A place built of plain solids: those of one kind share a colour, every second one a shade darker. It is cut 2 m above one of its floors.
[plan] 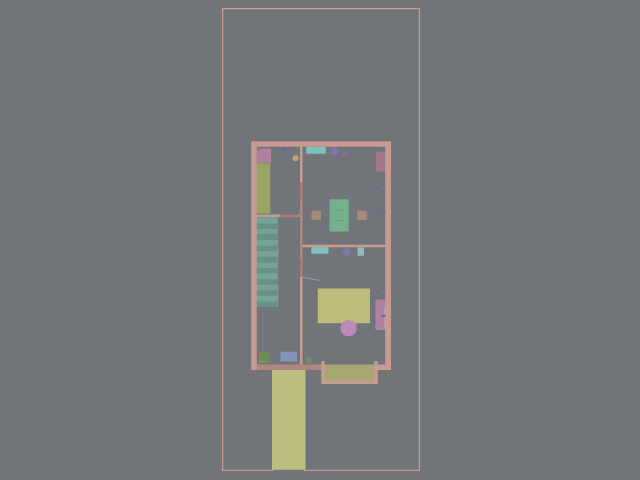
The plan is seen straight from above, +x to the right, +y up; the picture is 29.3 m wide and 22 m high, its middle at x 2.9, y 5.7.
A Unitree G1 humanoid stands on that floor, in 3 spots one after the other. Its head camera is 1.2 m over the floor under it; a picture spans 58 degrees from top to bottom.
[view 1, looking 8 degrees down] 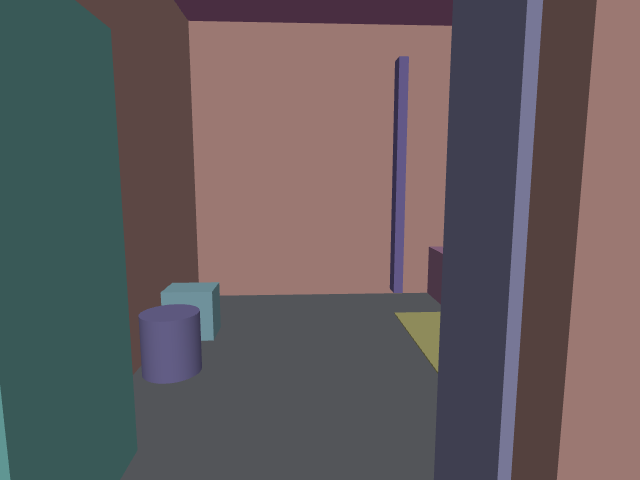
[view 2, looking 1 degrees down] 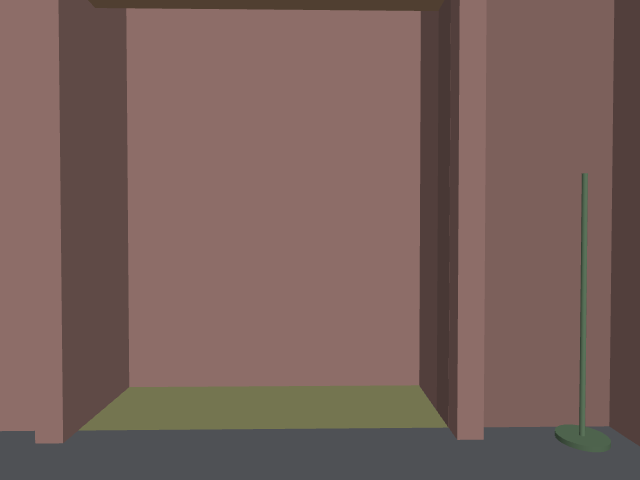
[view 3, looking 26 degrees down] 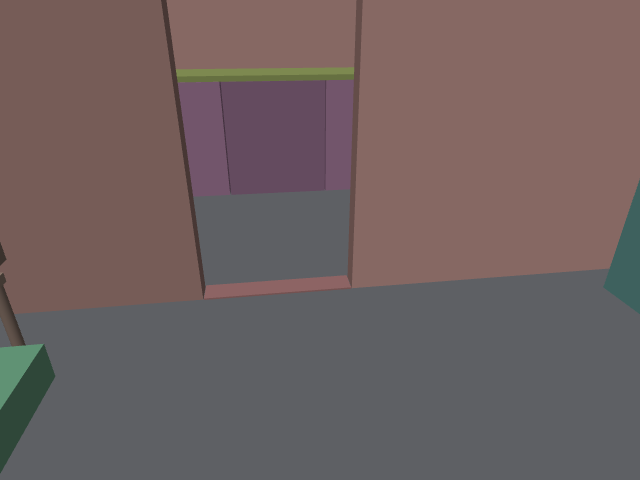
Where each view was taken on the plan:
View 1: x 1.47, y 4.35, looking -3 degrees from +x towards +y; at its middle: wall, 4.48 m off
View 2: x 3.95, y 2.65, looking -91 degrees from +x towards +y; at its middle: wall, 3.39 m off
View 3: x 3.95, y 7.94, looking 172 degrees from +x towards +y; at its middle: ground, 2.74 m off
